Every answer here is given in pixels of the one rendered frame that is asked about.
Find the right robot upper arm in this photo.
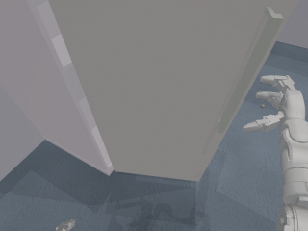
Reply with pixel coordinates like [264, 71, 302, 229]
[275, 203, 308, 231]

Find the right robot forearm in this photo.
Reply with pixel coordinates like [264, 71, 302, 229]
[278, 119, 308, 208]

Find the right robot hand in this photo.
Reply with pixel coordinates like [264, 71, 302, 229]
[243, 75, 306, 133]

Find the handle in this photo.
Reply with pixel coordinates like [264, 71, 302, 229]
[217, 7, 284, 134]

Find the left robot hand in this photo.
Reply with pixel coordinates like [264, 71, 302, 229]
[56, 219, 76, 231]

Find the fridge door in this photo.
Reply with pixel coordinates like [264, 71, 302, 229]
[48, 0, 298, 182]

